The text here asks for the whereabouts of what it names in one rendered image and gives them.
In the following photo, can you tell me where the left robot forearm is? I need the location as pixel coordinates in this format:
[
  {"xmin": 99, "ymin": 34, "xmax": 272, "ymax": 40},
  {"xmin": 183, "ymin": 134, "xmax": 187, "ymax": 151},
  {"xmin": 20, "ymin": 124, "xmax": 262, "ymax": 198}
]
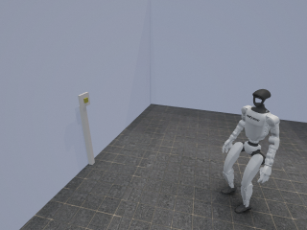
[{"xmin": 264, "ymin": 138, "xmax": 280, "ymax": 167}]

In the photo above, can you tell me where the robot right upper arm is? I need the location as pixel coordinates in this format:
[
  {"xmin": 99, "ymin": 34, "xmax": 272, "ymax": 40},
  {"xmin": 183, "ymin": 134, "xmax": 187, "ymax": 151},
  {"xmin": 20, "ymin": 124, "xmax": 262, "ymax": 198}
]
[{"xmin": 238, "ymin": 105, "xmax": 252, "ymax": 127}]

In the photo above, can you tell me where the right robot forearm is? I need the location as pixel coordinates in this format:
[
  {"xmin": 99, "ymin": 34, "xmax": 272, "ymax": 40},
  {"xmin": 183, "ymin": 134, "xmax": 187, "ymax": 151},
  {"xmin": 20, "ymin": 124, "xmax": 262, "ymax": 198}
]
[{"xmin": 229, "ymin": 124, "xmax": 244, "ymax": 141}]

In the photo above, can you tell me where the panel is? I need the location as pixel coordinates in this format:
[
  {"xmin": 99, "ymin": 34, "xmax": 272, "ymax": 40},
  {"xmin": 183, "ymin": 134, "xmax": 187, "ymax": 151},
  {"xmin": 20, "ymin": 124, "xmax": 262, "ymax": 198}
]
[{"xmin": 78, "ymin": 92, "xmax": 95, "ymax": 165}]

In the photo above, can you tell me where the robot shin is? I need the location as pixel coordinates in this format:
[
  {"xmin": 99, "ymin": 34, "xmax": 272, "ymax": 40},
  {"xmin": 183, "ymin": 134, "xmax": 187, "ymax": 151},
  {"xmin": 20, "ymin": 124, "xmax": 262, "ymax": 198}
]
[
  {"xmin": 241, "ymin": 183, "xmax": 253, "ymax": 207},
  {"xmin": 223, "ymin": 172, "xmax": 234, "ymax": 188}
]

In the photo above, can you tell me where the robot left upper arm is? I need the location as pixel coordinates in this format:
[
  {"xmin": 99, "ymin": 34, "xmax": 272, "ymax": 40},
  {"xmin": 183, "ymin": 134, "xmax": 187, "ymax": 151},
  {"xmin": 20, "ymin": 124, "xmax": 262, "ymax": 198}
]
[{"xmin": 266, "ymin": 114, "xmax": 280, "ymax": 144}]

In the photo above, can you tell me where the robot left shin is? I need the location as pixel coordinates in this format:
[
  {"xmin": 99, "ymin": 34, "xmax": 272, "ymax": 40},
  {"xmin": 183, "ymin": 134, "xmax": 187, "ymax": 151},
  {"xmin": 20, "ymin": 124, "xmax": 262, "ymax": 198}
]
[{"xmin": 241, "ymin": 183, "xmax": 253, "ymax": 207}]

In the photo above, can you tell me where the robot left hand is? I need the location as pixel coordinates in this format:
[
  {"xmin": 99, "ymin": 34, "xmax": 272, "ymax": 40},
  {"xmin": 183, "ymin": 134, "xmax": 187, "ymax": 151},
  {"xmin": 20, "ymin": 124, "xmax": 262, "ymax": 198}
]
[{"xmin": 257, "ymin": 165, "xmax": 272, "ymax": 183}]

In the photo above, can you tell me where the robot right hand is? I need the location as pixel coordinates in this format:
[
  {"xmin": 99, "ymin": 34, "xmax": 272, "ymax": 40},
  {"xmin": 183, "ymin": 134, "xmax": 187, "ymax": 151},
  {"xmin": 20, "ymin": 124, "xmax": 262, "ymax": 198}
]
[{"xmin": 222, "ymin": 139, "xmax": 233, "ymax": 153}]

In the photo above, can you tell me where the robot right shin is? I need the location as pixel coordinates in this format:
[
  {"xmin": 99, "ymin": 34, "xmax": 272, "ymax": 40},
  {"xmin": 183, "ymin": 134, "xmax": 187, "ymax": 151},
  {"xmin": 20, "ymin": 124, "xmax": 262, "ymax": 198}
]
[{"xmin": 223, "ymin": 172, "xmax": 234, "ymax": 188}]

